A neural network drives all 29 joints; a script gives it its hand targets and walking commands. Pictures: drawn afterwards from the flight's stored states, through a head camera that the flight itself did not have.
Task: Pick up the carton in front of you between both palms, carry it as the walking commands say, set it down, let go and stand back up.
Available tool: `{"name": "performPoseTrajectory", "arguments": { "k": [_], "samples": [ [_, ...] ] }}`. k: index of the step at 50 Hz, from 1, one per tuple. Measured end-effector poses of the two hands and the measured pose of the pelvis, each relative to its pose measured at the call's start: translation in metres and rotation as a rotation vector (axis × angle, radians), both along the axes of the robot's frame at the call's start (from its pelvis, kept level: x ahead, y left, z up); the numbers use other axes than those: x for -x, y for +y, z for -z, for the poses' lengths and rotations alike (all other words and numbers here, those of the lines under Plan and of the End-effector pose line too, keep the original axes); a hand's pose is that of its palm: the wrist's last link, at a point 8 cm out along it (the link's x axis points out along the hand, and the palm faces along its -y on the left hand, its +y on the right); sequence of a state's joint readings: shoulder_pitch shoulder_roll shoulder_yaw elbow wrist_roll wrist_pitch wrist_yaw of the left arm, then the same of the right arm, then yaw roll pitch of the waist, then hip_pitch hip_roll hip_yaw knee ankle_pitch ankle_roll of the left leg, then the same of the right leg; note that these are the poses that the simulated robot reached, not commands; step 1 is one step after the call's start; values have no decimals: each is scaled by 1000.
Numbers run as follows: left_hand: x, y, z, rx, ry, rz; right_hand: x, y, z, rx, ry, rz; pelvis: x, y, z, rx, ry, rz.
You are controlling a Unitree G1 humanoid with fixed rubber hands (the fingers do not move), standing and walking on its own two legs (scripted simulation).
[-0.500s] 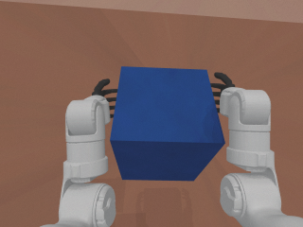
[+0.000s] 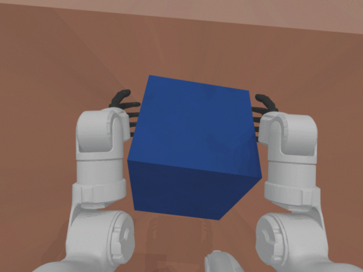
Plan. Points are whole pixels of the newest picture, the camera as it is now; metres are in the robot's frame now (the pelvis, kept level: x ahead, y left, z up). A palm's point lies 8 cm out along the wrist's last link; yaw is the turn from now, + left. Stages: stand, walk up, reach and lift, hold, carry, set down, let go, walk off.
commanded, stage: carry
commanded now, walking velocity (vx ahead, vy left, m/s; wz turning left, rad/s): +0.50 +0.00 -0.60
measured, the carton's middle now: (187, 154) +0.37 -0.01 +0.05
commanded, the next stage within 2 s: none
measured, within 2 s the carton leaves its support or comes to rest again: neither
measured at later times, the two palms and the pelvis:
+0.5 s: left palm (163, 33) +0.68 +0.04 +0.17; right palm (273, 42) +0.64 -0.25 +0.17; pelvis +0.28 -0.04 +0.03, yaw -13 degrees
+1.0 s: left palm out of the picture +0.94 -0.19 +0.23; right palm out of the picture +0.77 -0.42 +0.23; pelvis +0.56 -0.08 +0.07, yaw -35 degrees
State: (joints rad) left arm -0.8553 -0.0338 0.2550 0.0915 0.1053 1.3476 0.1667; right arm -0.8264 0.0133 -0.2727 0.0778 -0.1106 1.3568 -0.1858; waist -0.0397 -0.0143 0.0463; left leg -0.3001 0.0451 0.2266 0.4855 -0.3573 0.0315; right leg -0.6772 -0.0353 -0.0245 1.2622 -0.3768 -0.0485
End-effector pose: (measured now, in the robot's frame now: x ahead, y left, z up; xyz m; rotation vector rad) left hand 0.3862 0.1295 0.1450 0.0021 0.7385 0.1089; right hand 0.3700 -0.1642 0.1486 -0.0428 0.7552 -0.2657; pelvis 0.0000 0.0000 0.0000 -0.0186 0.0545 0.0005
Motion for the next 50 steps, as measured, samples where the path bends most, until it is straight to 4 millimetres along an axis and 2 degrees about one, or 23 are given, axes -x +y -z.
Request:
{"name": "performPoseTrajectory", "arguments": {
  "k": [4,8,12,15,19,23,28,33,36,39,44,50],
  "samples": [
    [-52,-19,-14,20,-72,46,-36,-18,-16,-5,-69,68,-41,3,-2,2,2,43],
    [-105,-36,-25,28,-110,74,-80,-34,-26,-7,-109,103,-91,0,0,0,3,76],
    [-159,-50,-28,2,-114,83,-135,-47,-26,-16,-112,98,-150,-12,9,6,-9,105],
    [-191,-53,-24,-41,-100,63,-180,-51,-19,-29,-96,53,-190,-25,14,18,-30,133],
    [-223,-56,-9,-50,8,50,-220,-56,-9,-35,9,38,-228,-36,-6,-1,-26,183],
    [-265,-73,-18,-39,16,71,-254,-71,-17,-37,16,68,-263,-43,-22,-19,-11,216],
    [-329,-111,-48,-31,-64,143,-293,-106,-42,-53,-67,158,-314,-42,-33,-29,6,272],
    [-395,-152,-74,-35,-111,242,-330,-140,-64,-54,-117,255,-380,-38,-37,-40,18,344],
    [-436,-174,-78,-40,-110,310,-355,-158,-71,-36,-115,309,-426,-38,-35,-50,16,386],
    [-475,-200,-73,-20,-82,391,-372,-174,-74,15,-85,370,-466,-41,-34,-72,-8,440],
    [-514,-249,-70,-33,6,506,-379,-207,-69,3,2,486,-512,-52,-54,-56,-17,527],
    [-558,-318,-88,-25,-24,600,-399,-259,-86,9,-26,582,-559,-83,-70,-48,-6,615]
  ]
}}
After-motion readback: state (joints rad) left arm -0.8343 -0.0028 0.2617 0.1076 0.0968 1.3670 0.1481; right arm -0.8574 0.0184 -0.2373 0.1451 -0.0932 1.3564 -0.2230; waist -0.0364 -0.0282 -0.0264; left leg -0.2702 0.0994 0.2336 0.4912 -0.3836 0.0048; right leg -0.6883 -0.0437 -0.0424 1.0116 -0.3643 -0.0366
